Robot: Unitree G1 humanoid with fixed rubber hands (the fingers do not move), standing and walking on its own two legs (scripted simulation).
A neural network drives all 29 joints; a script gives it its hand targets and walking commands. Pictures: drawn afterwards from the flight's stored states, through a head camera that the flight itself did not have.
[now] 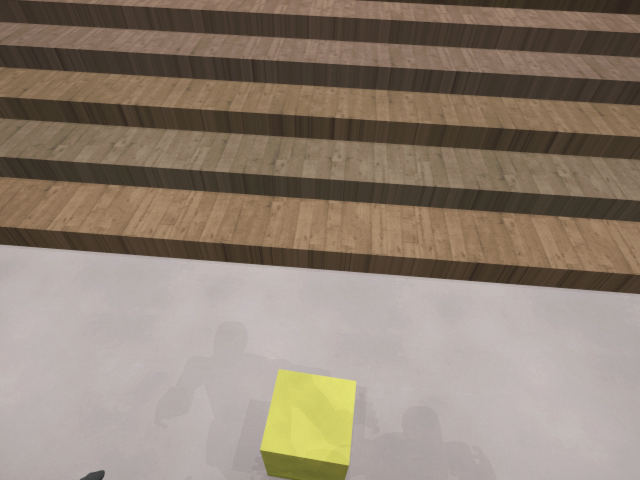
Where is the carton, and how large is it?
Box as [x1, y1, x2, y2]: [260, 369, 355, 479]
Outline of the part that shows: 279,369 260,448 268,475 290,479 344,479 349,460 355,381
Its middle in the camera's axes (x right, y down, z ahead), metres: -0.03 +0.53 +1.06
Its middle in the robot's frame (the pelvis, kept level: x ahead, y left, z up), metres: +0.40 +0.02 -0.66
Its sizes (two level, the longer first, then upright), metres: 0.210 0.200 0.250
